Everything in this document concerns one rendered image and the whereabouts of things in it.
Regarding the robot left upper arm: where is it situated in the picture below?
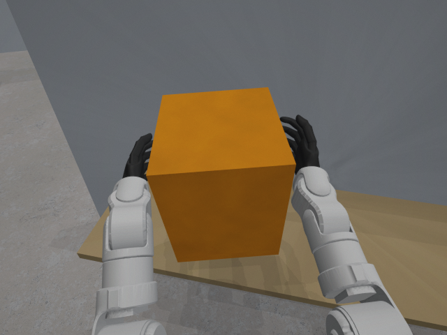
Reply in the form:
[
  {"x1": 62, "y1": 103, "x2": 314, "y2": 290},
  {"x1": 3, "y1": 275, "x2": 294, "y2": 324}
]
[{"x1": 97, "y1": 320, "x2": 167, "y2": 335}]

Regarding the robot left forearm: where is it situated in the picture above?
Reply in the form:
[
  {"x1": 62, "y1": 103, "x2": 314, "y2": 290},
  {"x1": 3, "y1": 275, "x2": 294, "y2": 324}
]
[{"x1": 91, "y1": 177, "x2": 158, "y2": 335}]

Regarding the robot right upper arm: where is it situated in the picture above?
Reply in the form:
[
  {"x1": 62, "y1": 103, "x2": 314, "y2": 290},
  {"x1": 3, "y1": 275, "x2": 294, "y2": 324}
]
[{"x1": 325, "y1": 301, "x2": 411, "y2": 335}]

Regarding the left robot hand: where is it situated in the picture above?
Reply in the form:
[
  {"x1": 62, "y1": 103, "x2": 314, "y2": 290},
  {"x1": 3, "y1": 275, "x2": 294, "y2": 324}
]
[{"x1": 123, "y1": 133, "x2": 153, "y2": 181}]

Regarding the carton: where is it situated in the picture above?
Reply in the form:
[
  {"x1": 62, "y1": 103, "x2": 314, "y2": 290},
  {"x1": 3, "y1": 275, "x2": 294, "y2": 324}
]
[{"x1": 146, "y1": 87, "x2": 296, "y2": 262}]

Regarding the robot right forearm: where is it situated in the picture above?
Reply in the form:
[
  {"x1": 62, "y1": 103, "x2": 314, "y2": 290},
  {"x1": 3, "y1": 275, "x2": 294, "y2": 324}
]
[{"x1": 291, "y1": 166, "x2": 413, "y2": 335}]

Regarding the table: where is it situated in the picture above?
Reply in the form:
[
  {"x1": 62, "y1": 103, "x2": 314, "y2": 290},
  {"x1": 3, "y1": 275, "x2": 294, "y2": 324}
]
[{"x1": 77, "y1": 162, "x2": 447, "y2": 332}]

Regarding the right robot hand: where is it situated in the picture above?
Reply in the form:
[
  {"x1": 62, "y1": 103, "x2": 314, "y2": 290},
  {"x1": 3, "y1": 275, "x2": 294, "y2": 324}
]
[{"x1": 280, "y1": 114, "x2": 320, "y2": 175}]

